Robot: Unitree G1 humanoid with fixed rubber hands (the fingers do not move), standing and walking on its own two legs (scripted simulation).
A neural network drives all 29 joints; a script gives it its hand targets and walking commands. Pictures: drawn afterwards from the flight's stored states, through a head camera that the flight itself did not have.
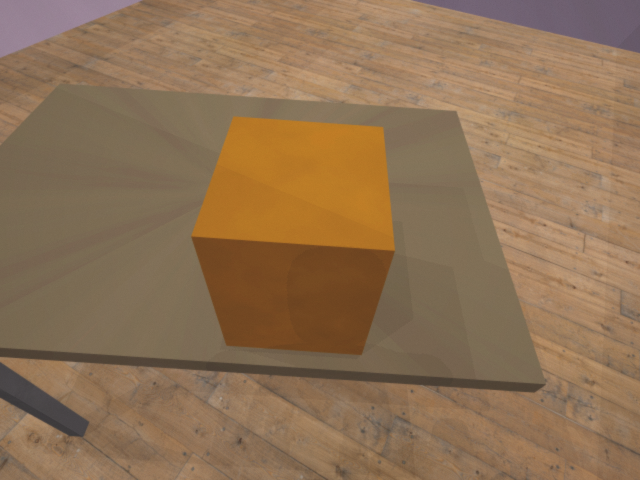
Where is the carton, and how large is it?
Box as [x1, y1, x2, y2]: [191, 116, 394, 354]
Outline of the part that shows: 233,116 191,235 226,345 361,354 394,251 382,127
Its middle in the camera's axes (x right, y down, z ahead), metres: -0.03 +0.01 +0.54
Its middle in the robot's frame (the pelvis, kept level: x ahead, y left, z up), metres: +0.41 +0.04 +0.05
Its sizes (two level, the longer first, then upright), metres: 0.210 0.200 0.250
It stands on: a table, 0.70 m high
